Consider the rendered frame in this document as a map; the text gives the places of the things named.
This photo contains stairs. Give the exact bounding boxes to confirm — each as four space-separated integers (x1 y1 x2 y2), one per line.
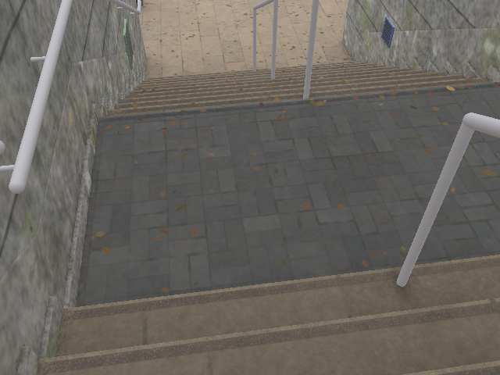
37 255 500 375
107 61 490 116

